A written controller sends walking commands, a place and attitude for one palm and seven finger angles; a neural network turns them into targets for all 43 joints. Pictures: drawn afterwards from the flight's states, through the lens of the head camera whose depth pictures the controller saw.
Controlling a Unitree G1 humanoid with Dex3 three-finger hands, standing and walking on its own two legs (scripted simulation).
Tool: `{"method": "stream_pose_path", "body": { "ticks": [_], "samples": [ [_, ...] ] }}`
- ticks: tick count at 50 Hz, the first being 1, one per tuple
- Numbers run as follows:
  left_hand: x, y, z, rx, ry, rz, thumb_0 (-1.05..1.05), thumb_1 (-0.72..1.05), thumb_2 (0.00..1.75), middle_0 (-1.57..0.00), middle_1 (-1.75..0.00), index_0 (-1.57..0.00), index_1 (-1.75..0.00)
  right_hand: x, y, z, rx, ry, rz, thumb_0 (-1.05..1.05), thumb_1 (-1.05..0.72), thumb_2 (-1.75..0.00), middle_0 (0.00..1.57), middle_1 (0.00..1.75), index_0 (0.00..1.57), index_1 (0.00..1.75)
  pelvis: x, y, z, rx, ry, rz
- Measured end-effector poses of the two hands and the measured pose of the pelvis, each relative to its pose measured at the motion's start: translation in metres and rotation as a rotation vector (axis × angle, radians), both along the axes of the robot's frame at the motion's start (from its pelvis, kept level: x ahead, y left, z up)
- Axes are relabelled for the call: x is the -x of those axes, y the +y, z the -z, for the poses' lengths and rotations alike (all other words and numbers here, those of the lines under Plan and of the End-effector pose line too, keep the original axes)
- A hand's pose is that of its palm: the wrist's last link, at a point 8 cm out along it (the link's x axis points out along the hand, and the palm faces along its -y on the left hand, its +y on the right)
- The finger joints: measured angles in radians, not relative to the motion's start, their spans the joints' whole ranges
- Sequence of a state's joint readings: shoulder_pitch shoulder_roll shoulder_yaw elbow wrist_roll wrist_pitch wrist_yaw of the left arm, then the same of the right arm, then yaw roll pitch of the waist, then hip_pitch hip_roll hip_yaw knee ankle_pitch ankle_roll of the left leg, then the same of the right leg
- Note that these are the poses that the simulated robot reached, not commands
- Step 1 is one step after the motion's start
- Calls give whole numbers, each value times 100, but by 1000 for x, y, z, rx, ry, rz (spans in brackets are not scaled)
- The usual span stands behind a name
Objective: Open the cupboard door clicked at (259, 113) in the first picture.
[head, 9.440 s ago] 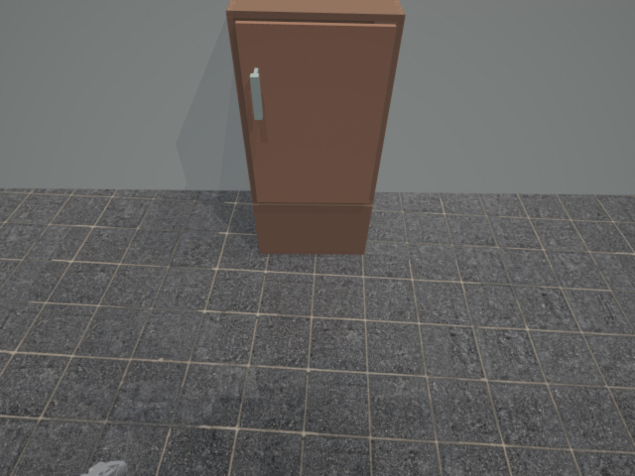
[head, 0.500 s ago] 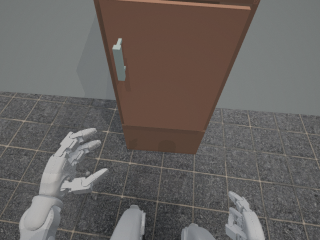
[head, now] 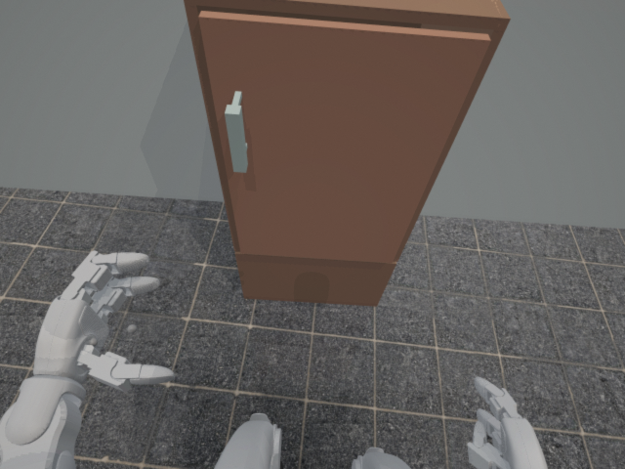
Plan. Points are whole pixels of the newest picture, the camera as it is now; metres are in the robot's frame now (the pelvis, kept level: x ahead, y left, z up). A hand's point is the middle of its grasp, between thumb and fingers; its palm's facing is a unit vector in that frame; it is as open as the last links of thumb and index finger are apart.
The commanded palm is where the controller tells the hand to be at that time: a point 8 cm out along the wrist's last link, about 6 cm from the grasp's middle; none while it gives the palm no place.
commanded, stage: raise the hand with hooked fingers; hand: left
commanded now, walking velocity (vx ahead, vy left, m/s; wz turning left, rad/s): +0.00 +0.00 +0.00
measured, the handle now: (239, 132) +0.61 +0.17 +0.05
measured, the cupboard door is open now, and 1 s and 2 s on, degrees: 0 0 0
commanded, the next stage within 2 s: move the hooked fingers beside the handle in 0.90 s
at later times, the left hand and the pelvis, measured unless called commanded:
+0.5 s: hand (102, 291) +0.29 +0.27 +0.06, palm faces +0.01 -1.00 -0.04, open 14.0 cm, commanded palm +0.27 +0.31 +0.07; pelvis +0.01 -0.01 +0.01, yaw +0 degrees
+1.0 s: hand (116, 292) +0.30 +0.25 +0.06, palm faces +0.01 -1.00 -0.04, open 14.0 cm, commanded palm +0.28 +0.30 +0.07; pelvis +0.01 -0.02 +0.01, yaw +0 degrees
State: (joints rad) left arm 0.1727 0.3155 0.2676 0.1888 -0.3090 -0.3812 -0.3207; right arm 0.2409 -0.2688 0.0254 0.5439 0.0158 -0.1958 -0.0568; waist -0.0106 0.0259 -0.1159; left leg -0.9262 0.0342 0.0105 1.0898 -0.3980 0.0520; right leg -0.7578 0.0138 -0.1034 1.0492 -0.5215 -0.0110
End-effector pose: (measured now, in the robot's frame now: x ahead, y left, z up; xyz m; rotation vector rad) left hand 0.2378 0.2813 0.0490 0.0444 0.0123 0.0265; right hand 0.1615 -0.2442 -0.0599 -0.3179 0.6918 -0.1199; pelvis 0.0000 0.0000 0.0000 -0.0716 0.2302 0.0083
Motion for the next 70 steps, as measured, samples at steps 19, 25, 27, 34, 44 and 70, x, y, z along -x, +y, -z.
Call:
{"method": "stream_pose_path", "body": {
  "ticks": [19, 25, 27, 34, 44, 70],
  "samples": [
    [-27, 38, -13, 6, 20, 1, -1, -49, 30, -29, -120, -30, -120, 4, 1, 3, -18, 58, -16, 1, -91, -90, 21, 30, 20, 30, -6, -6, -7, 1, -2, -2],
    [-35, 40, -18, 6, 13, 15, -1, -50, 30, -29, -120, -30, -120, 16, -12, 4, 0, 85, 14, 1, -91, -90, 21, 30, 20, 30, -7, -8, -8, -1, 0, 2],
    [-37, 37, -18, 4, 11, 26, -1, -50, 30, -29, -120, -30, -120, 18, -15, 3, 1, 87, 22, 1, -91, -90, 21, 30, 20, 30, -8, -8, -8, -2, 2, 4],
    [-37, 30, -16, 7, 17, 21, -1, -50, 30, -30, -120, -30, -120, 21, -20, 3, -3, 87, 34, 1, -91, -90, 21, 30, 20, 30, -8, -11, -8, -9, 5, 10],
    [-36, 26, -15, 7, 19, 11, -1, -50, 30, -30, -120, -30, -120, 14, -16, 7, -26, 75, 21, 1, -91, -90, 21, 30, 20, 30, -8, -15, -7, -12, 4, 9],
    [-102, 17, -13, 28, 1, 34, -1, -50, 30, -30, -120, -30, -120, 29, -25, 17, -4, 146, 64, 1, -91, -90, 21, 30, 20, 30, -9, -16, -1, -11, 36, 17]
  ]
}}
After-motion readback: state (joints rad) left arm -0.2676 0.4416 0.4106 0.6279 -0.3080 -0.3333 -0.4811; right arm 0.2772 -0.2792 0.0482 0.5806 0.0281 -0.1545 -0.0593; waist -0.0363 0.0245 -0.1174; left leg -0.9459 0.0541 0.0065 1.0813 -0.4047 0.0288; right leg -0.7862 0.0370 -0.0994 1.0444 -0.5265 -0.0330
